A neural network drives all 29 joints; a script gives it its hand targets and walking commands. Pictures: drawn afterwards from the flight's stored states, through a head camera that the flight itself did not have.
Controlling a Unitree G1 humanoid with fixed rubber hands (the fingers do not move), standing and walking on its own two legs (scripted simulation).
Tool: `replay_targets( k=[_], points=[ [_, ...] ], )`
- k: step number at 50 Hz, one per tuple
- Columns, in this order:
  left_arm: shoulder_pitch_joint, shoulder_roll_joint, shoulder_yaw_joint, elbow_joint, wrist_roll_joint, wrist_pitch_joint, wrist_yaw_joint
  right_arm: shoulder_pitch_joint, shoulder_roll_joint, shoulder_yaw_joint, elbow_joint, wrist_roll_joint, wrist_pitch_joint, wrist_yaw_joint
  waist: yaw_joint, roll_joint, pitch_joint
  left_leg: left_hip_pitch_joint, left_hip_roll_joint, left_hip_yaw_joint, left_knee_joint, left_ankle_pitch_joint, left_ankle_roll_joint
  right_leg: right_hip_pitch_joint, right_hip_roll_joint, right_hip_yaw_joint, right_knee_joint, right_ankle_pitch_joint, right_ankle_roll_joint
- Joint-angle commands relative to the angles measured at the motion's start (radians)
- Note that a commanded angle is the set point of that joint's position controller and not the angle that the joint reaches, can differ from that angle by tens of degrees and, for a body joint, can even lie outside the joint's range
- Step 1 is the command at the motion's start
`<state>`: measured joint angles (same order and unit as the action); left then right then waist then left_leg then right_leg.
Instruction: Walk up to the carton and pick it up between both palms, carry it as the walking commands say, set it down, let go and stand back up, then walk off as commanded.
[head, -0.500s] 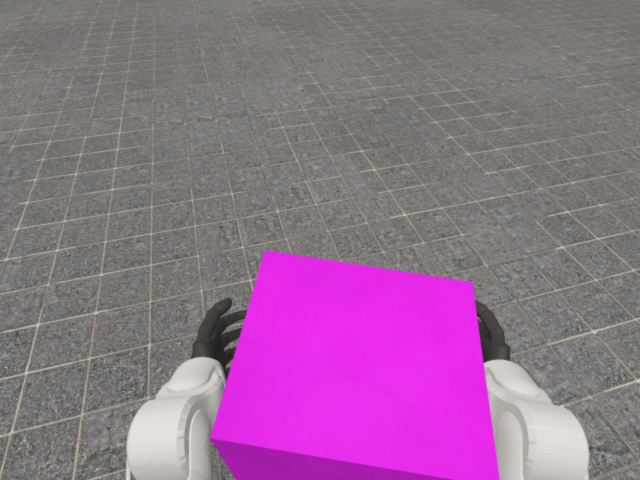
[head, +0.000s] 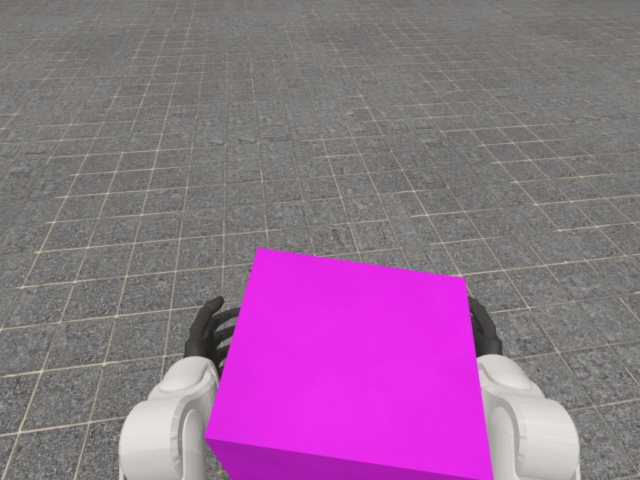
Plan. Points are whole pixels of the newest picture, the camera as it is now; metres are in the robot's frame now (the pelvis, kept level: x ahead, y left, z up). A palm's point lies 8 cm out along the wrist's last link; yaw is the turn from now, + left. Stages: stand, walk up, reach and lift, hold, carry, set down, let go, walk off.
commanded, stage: carry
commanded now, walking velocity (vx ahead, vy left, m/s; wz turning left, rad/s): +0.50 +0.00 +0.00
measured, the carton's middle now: (335, 397) +0.21 +0.02 +0.04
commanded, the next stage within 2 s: none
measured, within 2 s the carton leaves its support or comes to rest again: neither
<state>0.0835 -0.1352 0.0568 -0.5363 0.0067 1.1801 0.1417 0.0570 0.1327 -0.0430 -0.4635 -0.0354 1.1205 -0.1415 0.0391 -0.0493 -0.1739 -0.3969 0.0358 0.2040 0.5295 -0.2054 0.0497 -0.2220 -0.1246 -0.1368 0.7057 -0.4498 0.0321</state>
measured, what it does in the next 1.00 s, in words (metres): walks ahead: right foot, then left foot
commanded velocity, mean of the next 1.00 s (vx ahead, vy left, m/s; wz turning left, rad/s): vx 0.50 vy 0.00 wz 0.00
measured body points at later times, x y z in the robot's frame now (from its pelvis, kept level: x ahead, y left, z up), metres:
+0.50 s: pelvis +0.31 -0.01 +0.01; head +0.32 -0.01 +0.46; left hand +0.53 +0.15 +0.06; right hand +0.56 -0.15 +0.06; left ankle +0.23 +0.10 -0.67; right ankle +0.31 -0.09 -0.73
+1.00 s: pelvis +0.64 +0.03 +0.01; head +0.65 +0.04 +0.46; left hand +0.89 +0.15 +0.08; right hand +0.86 -0.15 +0.08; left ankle +0.52 +0.12 -0.73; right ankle +0.70 -0.09 -0.70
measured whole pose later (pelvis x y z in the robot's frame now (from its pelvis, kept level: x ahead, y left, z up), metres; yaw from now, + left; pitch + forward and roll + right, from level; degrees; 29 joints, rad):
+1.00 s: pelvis +0.64 +0.03 +0.01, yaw -3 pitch +6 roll -1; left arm 0.11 -0.14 0.02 -0.58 0.01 1.15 0.14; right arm 0.10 0.14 -0.06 -0.54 -0.01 1.11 -0.15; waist -0.06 0.00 -0.10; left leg -0.09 0.06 0.24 0.33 -0.35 0.01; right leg -0.56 -0.05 -0.14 0.67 -0.22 -0.01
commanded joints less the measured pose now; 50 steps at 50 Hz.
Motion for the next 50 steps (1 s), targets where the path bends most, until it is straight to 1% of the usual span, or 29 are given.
replay_targets(
  k=[1,2,3,6,9,12,15,16,17,18,19,20,21,22,23,25,28,32,34,35,36,37,38,39,40,41,44,47,50],
  points=[
    [-0.513,-0.752,-0.731,-0.135,-0.29,-0.016,-0.135,-0.366,0.742,0.59,-0.157,0.235,0.007,0.11,-0.067,0.219,-0.151,0.617,0.396,-0.581,-0.224,0.275,0.175,-0.615,0.05,0.08,0.497,-0.084,-0.041],
    [-0.505,-0.785,-0.722,-0.121,-0.288,-0.024,-0.137,-0.4,0.779,0.606,-0.167,0.252,0.003,0.115,-0.062,0.144,-0.147,0.592,0.383,-0.517,-0.221,0.338,0.158,-0.61,0.025,0.107,0.483,-0.025,-0.044],
    [-0.491,-0.798,-0.703,-0.11,-0.275,-0.032,-0.138,-0.427,0.8,0.621,-0.175,0.268,-0.001,0.119,-0.06,0.109,-0.131,0.546,0.364,-0.455,-0.25,0.305,0.139,-0.583,0.008,0.113,0.41,0.027,-0.042],
    [-0.447,-0.815,-0.672,-0.108,-0.233,-0.056,-0.124,-0.444,0.821,0.657,-0.198,0.306,-0.008,0.136,-0.057,0.152,-0.091,0.473,0.306,-0.302,-0.305,0.296,0.11,-0.482,0.037,0.05,0.188,0.136,-0.038],
    [-0.395,-0.803,-0.658,-0.118,-0.204,-0.068,-0.106,-0.415,0.805,0.674,-0.217,0.327,-0.009,0.148,-0.058,0.191,-0.073,0.463,0.247,-0.185,-0.283,0.394,0.086,-0.419,0.081,-0.022,-0.005,0.22,-0.041],
    [-0.38,-0.786,-0.664,-0.145,-0.202,-0.07,-0.097,-0.391,0.782,0.68,-0.236,0.326,-0.009,0.152,-0.059,0.237,-0.073,0.46,0.224,-0.117,-0.244,0.528,0.054,-0.32,0.13,-0.081,-0.147,0.318,-0.058],
    [-0.36,-0.762,-0.663,-0.143,-0.207,-0.065,-0.094,-0.379,0.747,0.676,-0.246,0.312,-0.001,0.148,-0.023,0.19,-0.166,0.345,0.158,0.022,0.004,0.675,-0.017,0.053,0.176,-0.15,-0.269,0.394,-0.088],
    [-0.34,-0.75,-0.658,-0.132,-0.206,-0.059,-0.094,-0.371,0.724,0.669,-0.232,0.302,0.005,0.144,0.005,0.162,-0.221,0.175,0.135,0.02,0.159,0.558,-0.04,0.274,0.095,-0.051,-0.259,0.338,-0.128],
    [-0.326,-0.714,-0.642,-0.123,-0.198,-0.056,-0.095,-0.37,0.708,0.665,-0.229,0.294,0.013,0.142,0.019,-0.019,-0.26,-0.029,0.058,0.027,0.456,0.261,-0.065,0.406,-0.143,0.314,-0.355,0.232,-0.209],
    [-0.354,-0.728,-0.657,-0.126,-0.211,-0.056,-0.095,-0.367,0.713,0.671,-0.235,0.281,0.016,0.142,0.002,-0.218,-0.267,-0.316,-0.072,-0.048,0.658,-0.249,-0.071,0.573,-0.319,0.649,-0.433,0.408,-0.341],
    [-0.372,-0.761,-0.673,-0.148,-0.236,-0.062,-0.1,-0.392,0.734,0.677,-0.245,0.288,0.014,0.143,0.003,-0.15,-0.26,-0.386,-0.028,-0.155,0.768,-0.292,-0.056,0.557,-0.314,0.591,-0.397,0.559,-0.365],
    [-0.416,-0.8,-0.684,-0.162,-0.247,-0.067,-0.11,-0.406,0.776,0.67,-0.235,0.292,0.01,0.148,-0.004,-0.079,-0.241,-0.407,0.021,-0.202,0.762,-0.256,-0.053,0.499,-0.311,0.526,-0.399,0.627,-0.343],
    [-0.437,-0.833,-0.691,-0.164,-0.252,-0.073,-0.118,-0.407,0.813,0.664,-0.217,0.293,0.001,0.153,-0.012,0.001,-0.238,-0.343,0.067,-0.241,0.662,-0.212,-0.046,0.414,-0.283,0.448,-0.421,0.575,-0.279],
    [-0.466,-0.864,-0.705,-0.168,-0.263,-0.081,-0.126,-0.408,0.845,0.659,-0.208,0.293,-0.012,0.157,-0.018,0.015,-0.218,-0.27,0.097,-0.247,0.511,-0.202,-0.046,0.335,-0.248,0.363,-0.442,0.528,-0.217],
    [-0.487,-0.881,-0.721,-0.173,-0.276,-0.086,-0.135,-0.396,0.861,0.651,-0.199,0.285,-0.024,0.156,-0.019,-0.006,-0.195,-0.196,0.088,-0.216,0.386,-0.207,-0.047,0.267,-0.221,0.283,-0.464,0.496,-0.183],
    [-0.481,-0.853,-0.73,-0.172,-0.286,-0.087,-0.145,-0.371,0.847,0.635,-0.18,0.255,-0.032,0.143,-0.018,-0.064,-0.143,-0.124,0.051,-0.144,0.198,-0.196,-0.045,0.19,-0.2,0.2,-0.519,0.415,-0.181],
    [-0.459,-0.788,-0.734,-0.185,-0.297,-0.081,-0.154,-0.331,0.802,0.625,-0.181,0.225,-0.031,0.123,-0.017,-0.097,-0.124,-0.037,-0.002,-0.063,0.044,-0.022,-0.04,0.18,-0.169,0.107,-0.518,0.443,-0.147],
    [-0.449,-0.721,-0.719,-0.175,-0.288,-0.049,-0.149,-0.326,0.743,0.609,-0.179,0.209,-0.006,0.108,-0.023,-0.107,-0.078,0.07,-0.014,-0.016,-0.071,0.094,-0.023,0.165,-0.149,0.029,-0.426,0.482,-0.085],
    [-0.453,-0.695,-0.707,-0.162,-0.276,-0.031,-0.142,-0.321,0.718,0.601,-0.16,0.21,0.011,0.105,-0.04,-0.061,-0.107,0.247,-0.01,0.004,-0.097,0.069,-0.014,0.098,-0.097,-0.038,-0.249,0.531,-0.057],
    [-0.458,-0.681,-0.699,-0.15,-0.266,-0.02,-0.137,-0.299,0.701,0.591,-0.135,0.208,0.02,0.102,-0.064,0.008,-0.128,0.392,0.054,-0.099,-0.112,0.02,0.012,-0.038,-0.06,-0.056,-0.06,0.526,-0.038],
    [-0.464,-0.673,-0.701,-0.157,-0.267,-0.008,-0.133,-0.293,0.676,0.579,-0.123,0.202,0.027,0.097,-0.072,0.212,-0.16,0.498,0.267,-0.456,-0.216,-0.021,0.091,-0.243,0.037,-0.084,0.243,0.346,-0.008],
    [-0.48,-0.684,-0.714,-0.158,-0.276,-0.004,-0.135,-0.291,0.692,0.575,-0.102,0.211,0.024,0.1,-0.073,0.383,-0.184,0.655,0.387,-0.68,-0.258,0.116,0.208,-0.504,0.121,-0.019,0.468,-0.039,-0.013],
    [-0.487,-0.716,-0.717,-0.145,-0.282,-0.007,-0.135,-0.323,0.731,0.59,-0.137,0.229,0.021,0.105,-0.069,0.304,-0.185,0.665,0.415,-0.644,-0.219,0.328,0.226,-0.579,0.076,0.081,0.583,-0.092,-0.036],
    [-0.486,-0.76,-0.721,-0.143,-0.285,-0.017,-0.136,-0.366,0.775,0.613,-0.175,0.251,0.015,0.113,-0.065,0.183,-0.176,0.623,0.393,-0.557,-0.211,0.408,0.191,-0.578,0.045,0.124,0.594,-0.045,-0.041],
    [-0.478,-0.795,-0.708,-0.132,-0.276,-0.027,-0.139,-0.413,0.814,0.634,-0.189,0.273,0.008,0.121,-0.061,0.102,-0.156,0.576,0.373,-0.487,-0.231,0.372,0.161,-0.564,0.018,0.14,0.523,0.016,-0.042],
    [-0.477,-0.811,-0.693,-0.132,-0.262,-0.039,-0.139,-0.445,0.835,0.649,-0.199,0.289,0.004,0.127,-0.058,0.08,-0.123,0.512,0.353,-0.423,-0.277,0.286,0.135,-0.526,-0.001,0.137,0.417,0.056,-0.038],
    [-0.431,-0.825,-0.66,-0.121,-0.219,-0.064,-0.126,-0.457,0.847,0.683,-0.217,0.323,-0.007,0.142,-0.055,0.138,-0.08,0.423,0.295,-0.267,-0.323,0.254,0.103,-0.412,0.036,0.057,0.182,0.14,-0.036],
    [-0.394,-0.81,-0.662,-0.145,-0.206,-0.077,-0.111,-0.42,0.823,0.693,-0.242,0.336,-0.014,0.151,-0.057,0.197,-0.078,0.433,0.233,-0.149,-0.285,0.383,0.07,-0.35,0.088,-0.023,-0.027,0.226,-0.04],
    [-0.375,-0.783,-0.671,-0.163,-0.207,-0.073,-0.103,-0.38,0.783,0.687,-0.252,0.322,-0.009,0.149,-0.055,0.235,-0.087,0.434,0.216,-0.085,-0.218,0.532,0.033,-0.233,0.138,-0.082,-0.164,0.316,-0.059]
  ],
)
